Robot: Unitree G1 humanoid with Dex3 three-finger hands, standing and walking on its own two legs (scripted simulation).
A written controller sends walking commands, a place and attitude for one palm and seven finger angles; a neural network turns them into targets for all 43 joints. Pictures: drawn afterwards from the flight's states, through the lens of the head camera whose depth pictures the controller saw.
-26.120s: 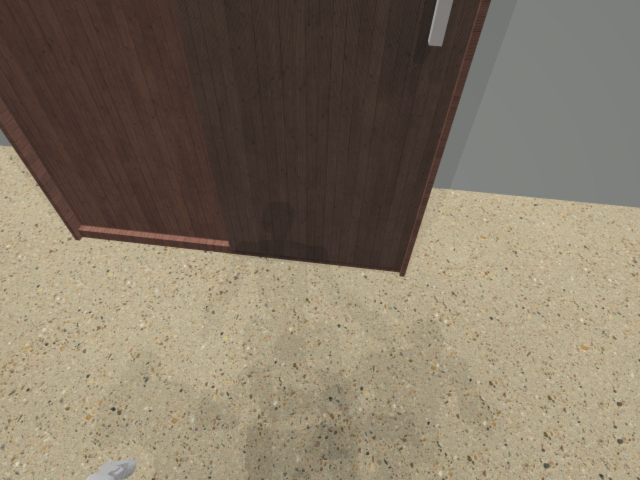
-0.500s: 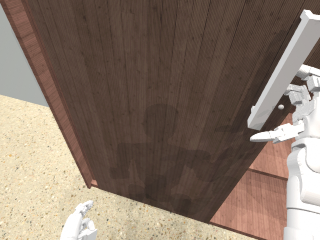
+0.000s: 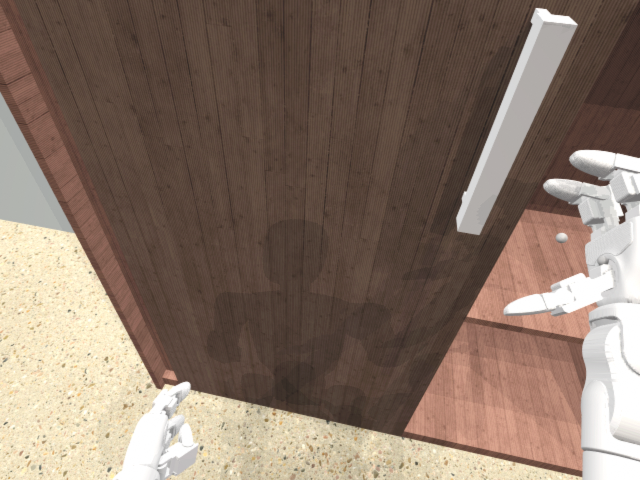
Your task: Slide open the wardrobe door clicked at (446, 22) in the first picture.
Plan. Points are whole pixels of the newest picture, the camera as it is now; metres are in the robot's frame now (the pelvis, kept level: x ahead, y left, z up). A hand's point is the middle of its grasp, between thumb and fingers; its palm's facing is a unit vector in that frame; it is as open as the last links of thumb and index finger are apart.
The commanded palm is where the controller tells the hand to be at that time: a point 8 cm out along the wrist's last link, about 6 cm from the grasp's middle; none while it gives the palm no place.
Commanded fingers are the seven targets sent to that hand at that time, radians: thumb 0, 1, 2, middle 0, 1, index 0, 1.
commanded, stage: slip the hand off the handle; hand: right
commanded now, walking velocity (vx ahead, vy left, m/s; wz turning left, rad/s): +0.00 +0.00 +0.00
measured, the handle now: (500, 133) +0.42 -0.18 +0.27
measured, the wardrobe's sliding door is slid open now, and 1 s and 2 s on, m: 0.58 0.58 0.58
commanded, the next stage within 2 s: draw the hand back to the body in 0.26 s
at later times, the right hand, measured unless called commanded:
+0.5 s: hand (578, 288) +0.24 -0.21 +0.23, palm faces +0.24 +0.97 -0.06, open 14.7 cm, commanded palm +0.19 -0.25 +0.22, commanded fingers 0.00 0.55 -0.20 0.25 1.15 0.25 1.15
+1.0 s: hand (621, 342) +0.20 -0.23 +0.21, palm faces +0.44 +0.88 -0.20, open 14.1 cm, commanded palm +0.16 -0.27 +0.21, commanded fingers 0.00 0.12 -0.41 0.23 0.89 0.23 0.89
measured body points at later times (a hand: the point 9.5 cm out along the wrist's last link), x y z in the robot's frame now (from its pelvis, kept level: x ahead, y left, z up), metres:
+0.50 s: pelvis +0.00 +0.01 +0.00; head -0.04 +0.03 +0.45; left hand +0.21 +0.22 -0.07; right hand +0.22 -0.26 +0.23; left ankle +0.01 +0.16 -0.73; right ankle +0.02 -0.17 -0.73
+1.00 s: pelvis +0.00 +0.01 +0.01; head -0.05 +0.03 +0.46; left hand +0.24 +0.20 -0.03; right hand +0.17 -0.28 +0.22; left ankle +0.01 +0.16 -0.73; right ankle +0.02 -0.17 -0.73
